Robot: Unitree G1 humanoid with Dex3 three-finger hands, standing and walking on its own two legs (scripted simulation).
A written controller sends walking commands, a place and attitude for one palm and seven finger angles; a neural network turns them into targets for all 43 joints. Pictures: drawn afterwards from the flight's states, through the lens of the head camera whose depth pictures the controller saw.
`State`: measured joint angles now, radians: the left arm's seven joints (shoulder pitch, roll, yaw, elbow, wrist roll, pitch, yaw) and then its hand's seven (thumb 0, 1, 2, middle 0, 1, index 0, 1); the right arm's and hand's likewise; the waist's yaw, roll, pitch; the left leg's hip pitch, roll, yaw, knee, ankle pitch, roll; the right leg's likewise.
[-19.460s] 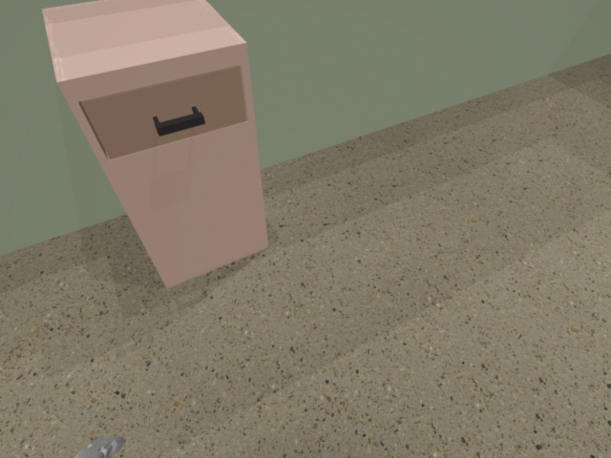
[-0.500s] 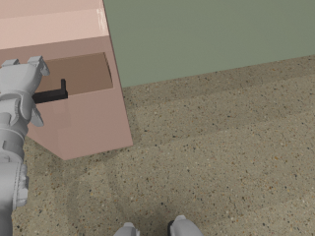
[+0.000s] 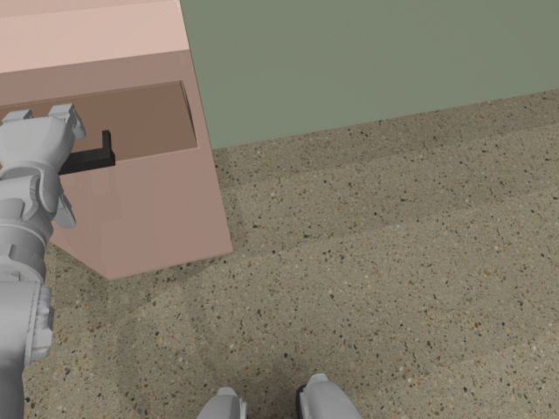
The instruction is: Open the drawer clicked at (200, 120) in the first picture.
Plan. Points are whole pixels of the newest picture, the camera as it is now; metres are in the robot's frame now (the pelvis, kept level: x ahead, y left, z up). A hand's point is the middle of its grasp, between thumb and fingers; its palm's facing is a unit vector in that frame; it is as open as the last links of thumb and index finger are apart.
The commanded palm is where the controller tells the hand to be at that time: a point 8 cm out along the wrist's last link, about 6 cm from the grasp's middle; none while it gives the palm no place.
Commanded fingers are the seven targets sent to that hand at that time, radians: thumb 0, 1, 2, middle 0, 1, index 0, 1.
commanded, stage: lower the fingers behind the handle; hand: left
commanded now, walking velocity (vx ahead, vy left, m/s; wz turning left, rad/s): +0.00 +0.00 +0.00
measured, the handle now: (74, 152) +0.53 +0.31 -0.02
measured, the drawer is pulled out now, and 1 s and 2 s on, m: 0.00 0.00 0.00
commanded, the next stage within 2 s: close the thumb around the handle in 1.16 s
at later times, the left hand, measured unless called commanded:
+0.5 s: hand (75, 171) +0.49 +0.29 -0.01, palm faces -0.08 +0.01 -1.00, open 13.8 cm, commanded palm +0.48 +0.30 +0.03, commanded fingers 0.00 -0.50 0.30 -0.30 -1.20 -0.30 -1.20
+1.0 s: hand (79, 183) +0.49 +0.30 -0.04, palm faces -0.04 +0.00 -1.00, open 13.7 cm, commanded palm +0.49 +0.29 +0.01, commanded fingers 0.00 -0.50 0.30 -0.30 -1.20 -0.30 -1.20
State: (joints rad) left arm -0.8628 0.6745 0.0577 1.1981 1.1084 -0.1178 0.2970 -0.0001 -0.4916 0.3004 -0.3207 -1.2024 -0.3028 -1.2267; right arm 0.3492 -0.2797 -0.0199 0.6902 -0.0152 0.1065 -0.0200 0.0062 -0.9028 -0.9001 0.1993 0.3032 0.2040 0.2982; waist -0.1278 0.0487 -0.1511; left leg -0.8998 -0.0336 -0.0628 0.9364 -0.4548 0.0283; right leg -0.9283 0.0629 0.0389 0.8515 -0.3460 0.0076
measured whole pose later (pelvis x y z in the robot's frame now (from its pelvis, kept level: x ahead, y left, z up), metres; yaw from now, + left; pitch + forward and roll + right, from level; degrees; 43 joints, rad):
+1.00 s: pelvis -0.03 -0.01 -0.05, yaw +0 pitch +31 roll -3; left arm -0.91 0.72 0.13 1.16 1.12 -0.15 0.37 0.00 -0.49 0.30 -0.33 -1.21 -0.33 -1.22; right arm 0.32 -0.28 0.00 0.71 -0.03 0.07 -0.02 0.01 -0.90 -0.90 0.20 0.30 0.20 0.30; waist -0.16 0.06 -0.16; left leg -1.20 -0.03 -0.08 1.20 -0.52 0.01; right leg -1.23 0.07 0.01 1.10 -0.41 0.00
